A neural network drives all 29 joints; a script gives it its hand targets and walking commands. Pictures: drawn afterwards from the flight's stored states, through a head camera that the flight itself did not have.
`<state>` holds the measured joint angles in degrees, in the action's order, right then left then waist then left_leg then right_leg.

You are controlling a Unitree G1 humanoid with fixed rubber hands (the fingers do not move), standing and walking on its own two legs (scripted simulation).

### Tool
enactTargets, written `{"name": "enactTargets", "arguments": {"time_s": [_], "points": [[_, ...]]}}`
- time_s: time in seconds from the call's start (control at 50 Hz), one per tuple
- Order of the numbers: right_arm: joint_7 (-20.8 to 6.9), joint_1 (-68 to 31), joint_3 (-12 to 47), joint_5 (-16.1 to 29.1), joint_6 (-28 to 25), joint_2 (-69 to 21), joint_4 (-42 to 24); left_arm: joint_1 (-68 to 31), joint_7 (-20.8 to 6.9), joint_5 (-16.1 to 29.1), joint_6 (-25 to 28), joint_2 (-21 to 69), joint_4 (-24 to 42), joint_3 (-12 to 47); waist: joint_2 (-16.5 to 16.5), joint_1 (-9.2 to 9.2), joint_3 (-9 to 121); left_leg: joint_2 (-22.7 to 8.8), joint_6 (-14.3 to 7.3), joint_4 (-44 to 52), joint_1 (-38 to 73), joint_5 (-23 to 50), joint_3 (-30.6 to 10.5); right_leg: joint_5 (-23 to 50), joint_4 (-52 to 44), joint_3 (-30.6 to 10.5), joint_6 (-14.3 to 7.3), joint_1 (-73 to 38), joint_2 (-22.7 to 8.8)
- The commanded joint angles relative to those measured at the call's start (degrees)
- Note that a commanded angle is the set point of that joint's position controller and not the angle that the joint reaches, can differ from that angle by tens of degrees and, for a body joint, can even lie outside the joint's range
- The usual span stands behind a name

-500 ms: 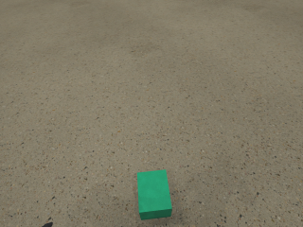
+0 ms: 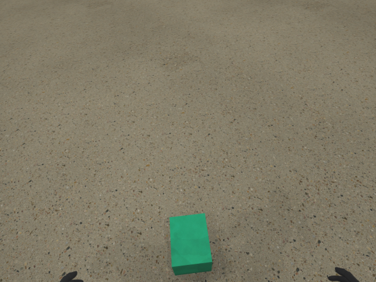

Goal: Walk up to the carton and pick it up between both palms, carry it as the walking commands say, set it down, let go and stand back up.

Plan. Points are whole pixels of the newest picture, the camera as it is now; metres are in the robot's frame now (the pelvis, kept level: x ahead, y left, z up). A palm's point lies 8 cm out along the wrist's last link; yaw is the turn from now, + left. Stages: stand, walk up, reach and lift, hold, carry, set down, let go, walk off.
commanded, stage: walk up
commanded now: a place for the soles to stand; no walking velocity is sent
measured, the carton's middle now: (190, 243) +0.43 +0.05 -0.70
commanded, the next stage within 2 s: reach and lift in 0.90 s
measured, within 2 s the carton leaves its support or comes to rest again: neither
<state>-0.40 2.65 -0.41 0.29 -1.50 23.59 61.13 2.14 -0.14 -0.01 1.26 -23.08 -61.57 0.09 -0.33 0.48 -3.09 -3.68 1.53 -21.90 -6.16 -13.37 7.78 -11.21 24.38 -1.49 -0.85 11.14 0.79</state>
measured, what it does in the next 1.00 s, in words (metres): stands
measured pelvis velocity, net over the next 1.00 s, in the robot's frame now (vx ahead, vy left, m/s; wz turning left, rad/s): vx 0.00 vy -0.02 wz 0.06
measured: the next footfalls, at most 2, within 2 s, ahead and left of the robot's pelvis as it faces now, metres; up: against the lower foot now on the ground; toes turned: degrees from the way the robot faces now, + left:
none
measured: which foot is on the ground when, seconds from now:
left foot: down 0.00-1.00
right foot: down 0.00-1.00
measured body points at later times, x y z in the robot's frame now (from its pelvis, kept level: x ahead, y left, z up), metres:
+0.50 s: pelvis +0.00 -0.02 +0.00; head +0.01 -0.02 +0.45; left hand +0.11 +0.30 -0.11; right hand +0.10 -0.34 -0.12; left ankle -0.02 +0.13 -0.74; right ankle +0.02 -0.11 -0.74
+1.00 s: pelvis +0.00 -0.02 +0.00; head +0.04 -0.02 +0.44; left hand +0.15 +0.30 -0.10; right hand +0.16 -0.32 -0.11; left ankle -0.02 +0.13 -0.74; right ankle +0.02 -0.11 -0.74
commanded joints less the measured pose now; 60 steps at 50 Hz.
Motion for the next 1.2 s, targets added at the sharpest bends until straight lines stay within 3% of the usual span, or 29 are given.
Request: {"name": "enactTargets", "arguments": {"time_s": [0.0,0.2,0.36,0.88,0.9,0.92,0.96,1.0,1.04,1.12,1.18], "points": [[0.42,-2.52,-1.84,-0.02,-0.52,10.07,-1.72,-2.43,0.0,0.02,0.04,-9.97,1.54,-1.9,-0.41,0.02,6.07,-6.89,-2.32,4.81,3.02,10.41,-5.81,15.74,-4.27,-4.92,-1.85,-2.0,-6.88],[0.31,-2.32,-1.99,-0.48,-0.13,9.51,-0.94,-3.16,-0.33,-0.53,-0.08,-10.0,1.07,-2.35,0.6,0.15,4.68,-6.23,-1.94,6.42,2.83,3.14,-6.01,7.88,-8.26,-5.94,-1.86,-0.55,-7.07],[0.22,-1.02,-2.14,-0.74,-0.16,9.32,-0.78,-2.9,-0.52,-0.76,-0.09,-9.99,1.53,-2.74,1.36,0.22,3.94,-5.74,-1.78,6.25,2.34,1.74,-6.22,2.93,-10.16,-6.99,-1.94,0.38,-7.06],[0.39,-0.13,-2.34,-0.81,0.05,9.19,-2.44,-1.54,-0.49,-0.69,-0.21,-9.51,2.64,-2.74,0.08,0.07,5.26,-6.69,-1.57,6.26,3.31,7.79,-6.04,12.95,-7.97,-5.34,-2.19,-2.83,-6.78],[-1.59,-11.12,-5.8,-1.72,3.28,4.4,-22.55,-12.26,-2.76,-5.19,-2.43,-4.29,22.74,-7.71,2.86,-5.94,-2.21,5.94,-1.59,-2.4,-6.36,0.09,-5.88,-1.49,-1.89,2.26,1.73,5.69,-0.79],[-1.73,-6.57,-6.02,-1.13,6.5,3.17,-28.59,-6.9,-4.04,-5.77,-6.6,-5.22,24.86,-7.83,3.73,-4.75,-2.13,5.48,-2.24,-3.51,-4.15,-2.1,-4.62,-4.26,-3.66,2.73,2.6,4.67,-1.1],[-1.46,-0.64,-9.75,-3.16,11.74,4.55,-30.08,-0.77,-5.28,-7.52,-11.64,-8.59,24.77,-10.71,4.63,-2.22,-4.4,7.61,-1.59,-4.16,-1.02,-2.54,-3.14,-6.63,-5.03,2.97,3.19,5.82,-1.09],[-1.12,1.45,-9.74,-2.96,14.46,3.4,-30.72,0.72,-5.47,-7.31,-14.4,-9.73,27.21,-13.09,4.85,-0.5,-0.88,8.56,-0.69,-6.86,0.83,0.26,-3.27,-2.74,-3.55,1.87,2.68,6.33,-2.01],[-1.24,3.41,-10.56,-3.8,15.98,2.3,-29.77,0.09,-5.38,-6.94,-15.44,-6.99,31.06,-12.43,3.85,1.4,2.86,7.35,-0.59,-7.27,-2.06,1.9,-4.83,3.15,-0.06,1.82,2.77,4.17,-1.09],[-2.03,0.87,-11.71,-4.08,16.27,2.92,-31.14,-0.95,-4.72,-5.1,-15.36,-3.52,35.81,-10.88,0.19,1.99,10.46,5.31,-1.01,-10.65,-8.38,9.23,-7.5,13.06,7.81,1.91,2.31,2.19,1.67],[-2.6,-2.52,-12.12,-3.19,14.93,3.5,-32.2,-3.18,-3.66,-4.43,-14.66,-1.69,38.0,-9.99,-1.9,1.93,13.02,4.92,-0.34,-14.15,-11.22,11.5,-8.72,13.17,11.78,2.12,2.05,6.45,1.79]]}}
